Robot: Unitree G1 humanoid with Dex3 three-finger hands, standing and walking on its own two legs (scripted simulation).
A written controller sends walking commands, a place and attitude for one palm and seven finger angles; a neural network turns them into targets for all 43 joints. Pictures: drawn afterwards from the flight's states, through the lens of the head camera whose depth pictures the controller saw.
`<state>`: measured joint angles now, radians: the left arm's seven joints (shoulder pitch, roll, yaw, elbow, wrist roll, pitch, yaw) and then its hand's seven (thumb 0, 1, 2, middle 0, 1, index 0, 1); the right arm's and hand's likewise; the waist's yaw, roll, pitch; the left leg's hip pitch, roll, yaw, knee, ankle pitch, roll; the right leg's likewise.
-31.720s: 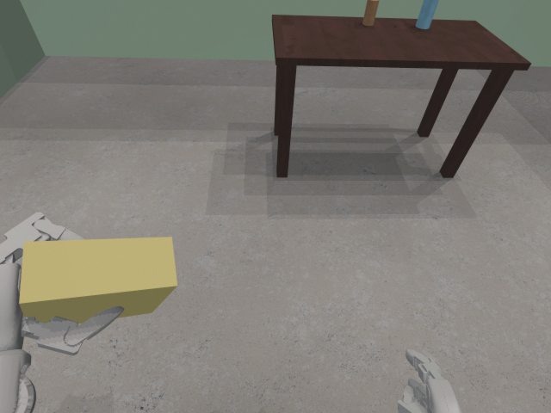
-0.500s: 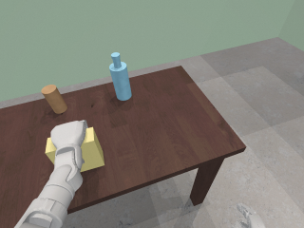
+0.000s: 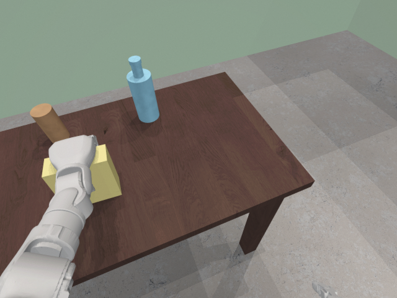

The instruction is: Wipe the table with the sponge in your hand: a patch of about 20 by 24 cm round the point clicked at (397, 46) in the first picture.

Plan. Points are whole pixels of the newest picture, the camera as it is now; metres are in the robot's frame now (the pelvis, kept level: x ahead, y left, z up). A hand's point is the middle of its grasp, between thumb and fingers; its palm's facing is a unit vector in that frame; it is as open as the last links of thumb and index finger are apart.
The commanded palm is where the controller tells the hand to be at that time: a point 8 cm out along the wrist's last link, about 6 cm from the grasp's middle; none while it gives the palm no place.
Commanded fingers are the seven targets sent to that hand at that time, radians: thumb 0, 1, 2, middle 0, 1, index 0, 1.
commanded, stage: wipe forward along the middle lane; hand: left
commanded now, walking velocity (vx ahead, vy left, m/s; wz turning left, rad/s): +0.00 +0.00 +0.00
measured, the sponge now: (89, 183) +0.37 +0.29 -0.03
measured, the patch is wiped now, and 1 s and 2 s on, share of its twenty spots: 1.00 1.00 1.00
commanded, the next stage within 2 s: slide back across to the first lane in 0.40 s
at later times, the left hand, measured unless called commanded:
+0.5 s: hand (80, 151) +0.42 +0.32 +0.02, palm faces -0.11 +0.00 -0.99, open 9.7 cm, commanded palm +0.40 +0.30 +0.05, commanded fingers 0.00 0.10 1.30 -1.20 -1.60 -1.20 -1.60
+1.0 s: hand (56, 157) +0.40 +0.36 +0.03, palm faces -0.13 -0.02 -0.99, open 9.7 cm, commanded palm +0.38 +0.35 +0.07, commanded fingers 0.00 0.10 1.30 -1.20 -1.60 -1.20 -1.60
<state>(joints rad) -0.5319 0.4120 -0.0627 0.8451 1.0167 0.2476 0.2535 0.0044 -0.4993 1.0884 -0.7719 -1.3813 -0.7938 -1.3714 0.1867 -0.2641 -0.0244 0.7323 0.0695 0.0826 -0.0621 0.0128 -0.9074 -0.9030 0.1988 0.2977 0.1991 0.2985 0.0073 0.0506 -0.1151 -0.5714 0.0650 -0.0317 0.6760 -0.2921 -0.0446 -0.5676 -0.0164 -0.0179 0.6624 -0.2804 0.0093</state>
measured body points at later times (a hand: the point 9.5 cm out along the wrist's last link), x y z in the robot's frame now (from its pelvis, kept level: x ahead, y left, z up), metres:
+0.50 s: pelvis +0.00 +0.02 +0.00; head +0.07 +0.02 +0.44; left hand +0.43 +0.31 +0.08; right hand +0.10 -0.25 -0.13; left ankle +0.02 +0.16 -0.72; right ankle +0.02 -0.13 -0.72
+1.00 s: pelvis +0.02 +0.02 +0.00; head +0.08 +0.02 +0.45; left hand +0.41 +0.36 +0.08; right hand +0.13 -0.25 -0.12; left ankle +0.02 +0.16 -0.72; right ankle +0.02 -0.13 -0.72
